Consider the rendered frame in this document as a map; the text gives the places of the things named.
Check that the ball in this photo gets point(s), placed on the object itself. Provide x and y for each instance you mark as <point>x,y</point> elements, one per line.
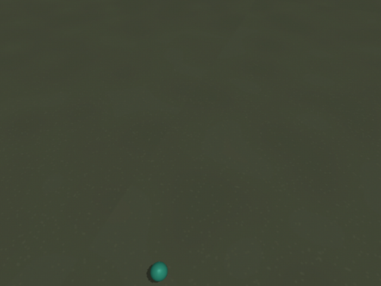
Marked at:
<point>158,271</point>

